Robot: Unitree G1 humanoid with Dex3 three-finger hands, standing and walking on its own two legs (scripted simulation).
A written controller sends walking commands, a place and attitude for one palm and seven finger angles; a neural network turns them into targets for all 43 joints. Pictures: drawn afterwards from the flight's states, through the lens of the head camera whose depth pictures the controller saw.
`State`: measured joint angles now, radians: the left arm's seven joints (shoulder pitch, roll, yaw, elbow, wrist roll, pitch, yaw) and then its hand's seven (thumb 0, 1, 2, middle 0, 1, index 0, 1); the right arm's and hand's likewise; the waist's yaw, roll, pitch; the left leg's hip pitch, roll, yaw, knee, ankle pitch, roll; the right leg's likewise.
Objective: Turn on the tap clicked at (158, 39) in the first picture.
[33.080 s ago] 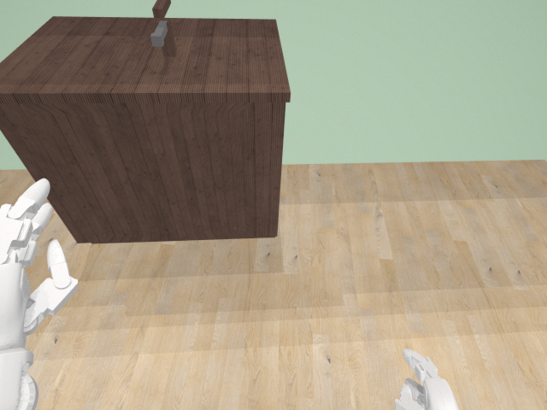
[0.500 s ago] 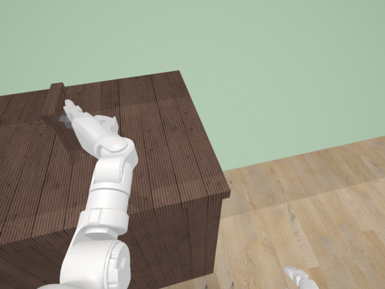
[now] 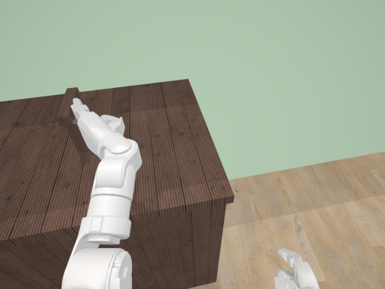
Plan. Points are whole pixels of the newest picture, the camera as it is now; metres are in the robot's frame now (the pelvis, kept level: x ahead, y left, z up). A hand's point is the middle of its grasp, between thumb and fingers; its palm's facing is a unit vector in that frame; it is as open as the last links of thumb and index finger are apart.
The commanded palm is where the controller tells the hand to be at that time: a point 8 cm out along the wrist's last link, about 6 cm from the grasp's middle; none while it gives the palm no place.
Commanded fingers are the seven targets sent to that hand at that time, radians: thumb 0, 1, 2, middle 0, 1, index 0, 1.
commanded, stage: lift the hand up off the lever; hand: left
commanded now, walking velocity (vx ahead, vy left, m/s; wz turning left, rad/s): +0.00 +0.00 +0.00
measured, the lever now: (114, 130) +0.45 +0.26 +0.10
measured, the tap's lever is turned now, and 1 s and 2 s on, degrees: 63 63 63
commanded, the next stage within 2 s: draw the hand back beside the body in 0.34 s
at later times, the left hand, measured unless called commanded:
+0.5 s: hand (121, 120) +0.39 +0.20 +0.18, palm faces +0.71 -0.70 -0.05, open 7.8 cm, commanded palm +0.33 +0.23 +0.18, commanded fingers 0.00 0.90 0.90 -0.15 -0.16 -0.15 -0.16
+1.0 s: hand (95, 159) +0.28 +0.21 +0.18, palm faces +0.29 -0.93 -0.22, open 7.7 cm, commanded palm +0.25 +0.26 +0.18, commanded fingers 0.00 0.90 0.90 -0.18 -0.24 -0.18 -0.24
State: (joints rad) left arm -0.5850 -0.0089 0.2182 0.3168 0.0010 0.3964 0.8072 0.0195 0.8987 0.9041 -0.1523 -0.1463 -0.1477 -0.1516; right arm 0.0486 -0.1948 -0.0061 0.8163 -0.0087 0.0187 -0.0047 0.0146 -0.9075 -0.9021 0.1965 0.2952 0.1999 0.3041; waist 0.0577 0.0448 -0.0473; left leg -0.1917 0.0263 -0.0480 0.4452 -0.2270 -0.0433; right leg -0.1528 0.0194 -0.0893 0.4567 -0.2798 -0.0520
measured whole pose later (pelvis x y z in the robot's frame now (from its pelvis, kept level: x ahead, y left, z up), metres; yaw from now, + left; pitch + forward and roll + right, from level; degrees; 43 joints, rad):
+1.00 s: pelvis -0.01 +0.02 +0.01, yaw -2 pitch -6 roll +0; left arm 0.00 0.29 0.13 -0.11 -0.08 -0.05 0.14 0.02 0.90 0.90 -0.17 -0.21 -0.17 -0.21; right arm 0.15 -0.24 0.01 0.69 0.02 -0.02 -0.05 0.02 -0.91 -0.90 0.20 0.30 0.20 0.30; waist 0.06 0.06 0.06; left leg -0.07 0.02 0.00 0.37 -0.19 -0.02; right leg -0.05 0.02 -0.04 0.37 -0.22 -0.03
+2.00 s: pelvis +0.00 +0.03 +0.00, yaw -2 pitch -5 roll +0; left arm 0.42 0.32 0.24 -0.37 -0.07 -0.09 0.13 0.02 0.89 0.90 -0.21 -0.30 -0.20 -0.30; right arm 0.17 -0.21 0.00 0.65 0.00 -0.06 -0.05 0.02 -0.91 -0.90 0.20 0.30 0.20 0.30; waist 0.06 0.07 0.04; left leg -0.10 0.02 -0.01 0.42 -0.23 -0.01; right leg -0.05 0.01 -0.05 0.39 -0.25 -0.02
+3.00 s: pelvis -0.10 +0.04 -0.01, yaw +1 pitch +0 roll +0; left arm 0.50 0.35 0.31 -0.56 -0.04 -0.15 0.15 0.02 0.89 0.90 -0.21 -0.30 -0.21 -0.30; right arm 0.18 -0.20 -0.01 0.62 0.00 -0.03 -0.06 0.02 -0.90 -0.90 0.20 0.30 0.20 0.30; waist 0.02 0.00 0.04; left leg -0.45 -0.01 0.00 0.77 -0.37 0.00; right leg -0.40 -0.01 0.01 0.58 -0.17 -0.01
